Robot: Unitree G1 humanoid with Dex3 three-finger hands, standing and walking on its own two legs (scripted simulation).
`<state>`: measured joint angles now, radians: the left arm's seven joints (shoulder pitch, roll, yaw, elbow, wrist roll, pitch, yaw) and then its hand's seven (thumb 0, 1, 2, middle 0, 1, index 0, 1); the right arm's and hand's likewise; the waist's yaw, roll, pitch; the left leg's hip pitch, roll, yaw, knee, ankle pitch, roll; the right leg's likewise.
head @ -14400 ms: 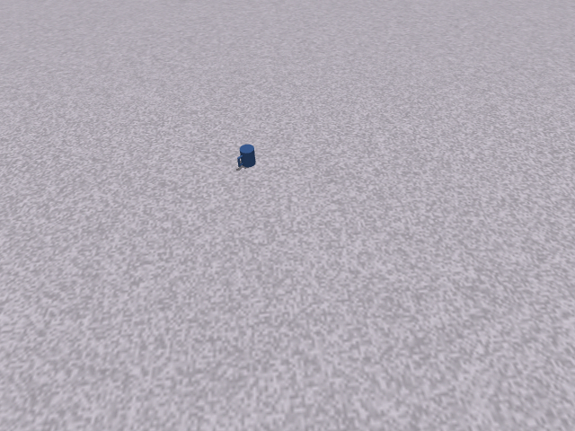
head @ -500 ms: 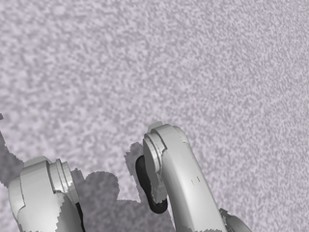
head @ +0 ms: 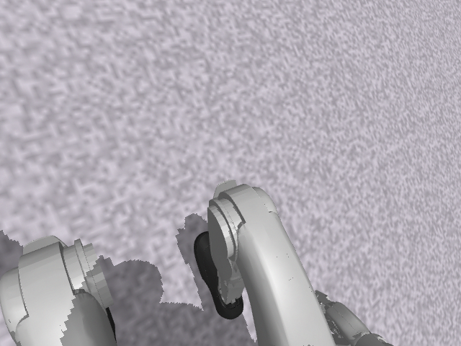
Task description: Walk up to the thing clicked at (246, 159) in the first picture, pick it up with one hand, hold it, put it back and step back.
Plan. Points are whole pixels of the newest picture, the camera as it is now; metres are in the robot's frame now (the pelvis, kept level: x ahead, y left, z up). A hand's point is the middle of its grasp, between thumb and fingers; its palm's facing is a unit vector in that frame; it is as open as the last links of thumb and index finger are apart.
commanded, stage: rest palm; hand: left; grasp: from above
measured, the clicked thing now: out of the picture +0.46 +0.34 -0.26
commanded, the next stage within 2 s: close in 0.08 s
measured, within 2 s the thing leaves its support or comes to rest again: neither
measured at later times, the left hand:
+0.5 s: hand out of the picture +0.45 +0.35 -0.23, palm faces -0.45 -0.16 -0.88, open 12.1 cm
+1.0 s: hand out of the picture +0.45 +0.35 -0.23, palm faces -0.44 -0.16 -0.88, open 11.4 cm
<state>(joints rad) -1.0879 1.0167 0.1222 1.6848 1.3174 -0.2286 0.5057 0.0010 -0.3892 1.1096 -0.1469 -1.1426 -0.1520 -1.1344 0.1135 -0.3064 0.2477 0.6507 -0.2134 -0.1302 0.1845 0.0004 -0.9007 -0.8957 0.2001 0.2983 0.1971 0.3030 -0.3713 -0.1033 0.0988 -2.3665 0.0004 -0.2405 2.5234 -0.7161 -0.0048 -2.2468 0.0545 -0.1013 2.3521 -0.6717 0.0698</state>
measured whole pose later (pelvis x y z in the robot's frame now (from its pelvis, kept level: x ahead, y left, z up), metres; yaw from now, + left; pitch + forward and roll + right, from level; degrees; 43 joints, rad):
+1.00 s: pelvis +0.00 +0.00 +0.00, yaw -1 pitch +29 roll -15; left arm -1.10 1.09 0.13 1.73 1.33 -0.27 0.52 0.00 -0.18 0.90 -0.36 -1.08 -0.32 -1.04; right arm 0.11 -0.33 0.29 0.62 -0.23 -0.14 0.19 0.00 -0.90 -0.89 0.20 0.30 0.20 0.30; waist -0.38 -0.12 0.13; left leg -2.36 0.01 -0.26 2.55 -0.71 0.00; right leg -2.24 0.06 -0.12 2.36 -0.66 0.08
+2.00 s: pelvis +0.00 +0.00 +0.00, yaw -1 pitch +29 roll -15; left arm -1.09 1.07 0.12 1.65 1.33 -0.26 0.47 0.01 -0.15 0.85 -0.54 -0.97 -0.47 -0.97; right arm 0.12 -0.34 0.29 0.62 -0.22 -0.13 0.17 0.00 -0.91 -0.90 0.20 0.30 0.20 0.30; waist -0.36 -0.11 0.12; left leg -2.37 0.00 -0.26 2.54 -0.71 -0.01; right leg -2.24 0.05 -0.12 2.35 -0.66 0.07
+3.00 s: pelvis -0.01 +0.00 +0.05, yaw +4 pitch +36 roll -11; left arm -0.95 0.84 0.11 1.22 1.19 -0.17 0.13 0.02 -0.09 0.68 -0.64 -0.82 -0.60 -0.77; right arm 0.22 -0.29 0.11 0.60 -0.09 0.04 0.12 0.00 -0.92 -0.90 0.20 0.30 0.20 0.30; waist -0.28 0.00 -0.03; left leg -2.29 -0.01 -0.15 2.31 -0.65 0.01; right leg -2.19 0.00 -0.05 2.19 -0.64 0.06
